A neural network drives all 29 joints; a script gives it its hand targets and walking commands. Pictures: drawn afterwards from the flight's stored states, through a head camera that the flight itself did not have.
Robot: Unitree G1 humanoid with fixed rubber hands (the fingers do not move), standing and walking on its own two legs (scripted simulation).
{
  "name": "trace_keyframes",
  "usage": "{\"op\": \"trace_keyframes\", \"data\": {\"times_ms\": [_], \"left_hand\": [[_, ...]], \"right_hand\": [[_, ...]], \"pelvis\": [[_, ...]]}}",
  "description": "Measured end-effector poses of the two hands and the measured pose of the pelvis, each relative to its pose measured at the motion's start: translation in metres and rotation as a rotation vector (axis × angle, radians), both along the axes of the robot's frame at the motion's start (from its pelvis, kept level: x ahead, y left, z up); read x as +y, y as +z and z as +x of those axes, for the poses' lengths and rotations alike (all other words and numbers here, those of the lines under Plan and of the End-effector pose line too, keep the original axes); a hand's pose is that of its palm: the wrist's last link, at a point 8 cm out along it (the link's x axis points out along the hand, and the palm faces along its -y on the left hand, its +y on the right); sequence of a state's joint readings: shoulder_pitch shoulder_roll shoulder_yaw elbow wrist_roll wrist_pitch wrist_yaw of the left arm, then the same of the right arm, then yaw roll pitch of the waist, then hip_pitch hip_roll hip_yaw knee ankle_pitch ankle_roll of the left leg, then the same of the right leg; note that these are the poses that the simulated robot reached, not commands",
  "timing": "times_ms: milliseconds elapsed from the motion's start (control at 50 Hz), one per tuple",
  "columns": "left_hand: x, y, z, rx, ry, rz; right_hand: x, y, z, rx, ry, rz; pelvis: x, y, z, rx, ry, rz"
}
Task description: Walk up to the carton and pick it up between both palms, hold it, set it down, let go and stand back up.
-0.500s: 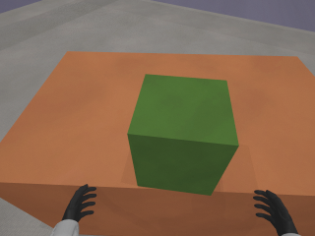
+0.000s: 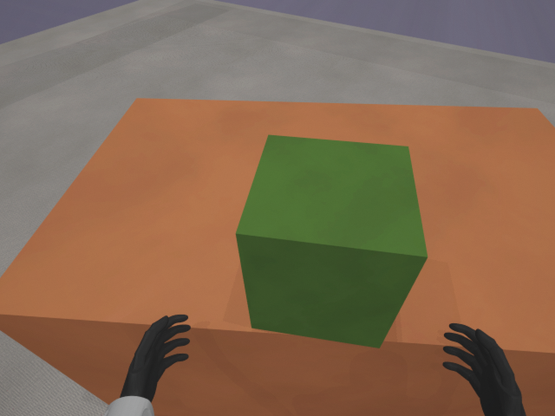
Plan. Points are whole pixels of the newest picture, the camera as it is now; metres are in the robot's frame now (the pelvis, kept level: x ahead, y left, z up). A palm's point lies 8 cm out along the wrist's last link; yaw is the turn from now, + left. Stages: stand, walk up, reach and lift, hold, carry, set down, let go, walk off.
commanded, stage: reach and lift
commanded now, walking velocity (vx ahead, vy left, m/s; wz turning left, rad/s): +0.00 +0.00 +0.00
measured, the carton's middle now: (324, 243) +0.36 -0.03 +0.06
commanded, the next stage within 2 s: none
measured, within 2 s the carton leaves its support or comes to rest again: neither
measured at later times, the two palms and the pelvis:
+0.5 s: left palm (153, 340) +0.19 +0.19 +0.06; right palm (496, 356) +0.19 -0.22 +0.06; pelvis -0.01 -0.02 +0.00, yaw +1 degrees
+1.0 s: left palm (171, 263) +0.27 +0.18 +0.11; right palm (499, 287) +0.26 -0.23 +0.10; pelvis +0.00 -0.01 +0.00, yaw -1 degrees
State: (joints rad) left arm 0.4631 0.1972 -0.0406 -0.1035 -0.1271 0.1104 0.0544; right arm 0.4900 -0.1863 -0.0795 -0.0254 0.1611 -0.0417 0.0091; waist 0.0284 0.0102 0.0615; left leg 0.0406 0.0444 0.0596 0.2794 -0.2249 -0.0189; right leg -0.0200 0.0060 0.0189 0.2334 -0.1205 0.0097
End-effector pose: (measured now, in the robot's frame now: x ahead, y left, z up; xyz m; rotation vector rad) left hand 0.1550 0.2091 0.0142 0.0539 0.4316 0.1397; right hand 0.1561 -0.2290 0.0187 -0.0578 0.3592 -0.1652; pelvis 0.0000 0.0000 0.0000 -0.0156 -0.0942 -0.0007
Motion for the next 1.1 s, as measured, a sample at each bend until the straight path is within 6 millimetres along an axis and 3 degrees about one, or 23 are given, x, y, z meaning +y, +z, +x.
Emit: {"op": "trace_keyframes", "data": {"times_ms": [160, 280, 460, 720, 860, 1100], "left_hand": [[-0.013, 0.011, -0.006, -0.077, -0.002, -0.041], [-0.018, 0.017, 0.000, -0.101, -0.008, -0.062], [-0.015, 0.044, 0.030, -0.147, -0.026, -0.050], [-0.012, 0.063, 0.069, -0.115, -0.039, -0.036], [-0.019, 0.078, 0.100, -0.136, -0.073, -0.053], [-0.023, 0.102, 0.135, -0.142, -0.086, -0.043]], "right_hand": [[0.002, 0.010, -0.004, -0.045, -0.015, 0.018], [0.003, 0.018, 0.003, -0.062, -0.020, 0.028], [0.005, 0.036, 0.032, -0.091, -0.018, 0.048], [0.002, 0.056, 0.066, -0.115, -0.030, 0.045], [-0.002, 0.071, 0.089, -0.151, -0.022, 0.049], [-0.006, 0.096, 0.119, -0.177, 0.011, 0.050]], "pelvis": [[-0.008, 0.000, -0.007, 0.007, 0.005, 0.005], [-0.013, -0.001, -0.011, 0.015, 0.013, 0.009], [-0.017, -0.001, -0.013, 0.018, 0.027, 0.014], [-0.014, -0.001, -0.008, 0.028, 0.009, 0.011], [-0.011, -0.001, -0.003, 0.033, -0.001, 0.008], [-0.010, -0.001, -0.005, 0.034, -0.019, 0.008]]}}
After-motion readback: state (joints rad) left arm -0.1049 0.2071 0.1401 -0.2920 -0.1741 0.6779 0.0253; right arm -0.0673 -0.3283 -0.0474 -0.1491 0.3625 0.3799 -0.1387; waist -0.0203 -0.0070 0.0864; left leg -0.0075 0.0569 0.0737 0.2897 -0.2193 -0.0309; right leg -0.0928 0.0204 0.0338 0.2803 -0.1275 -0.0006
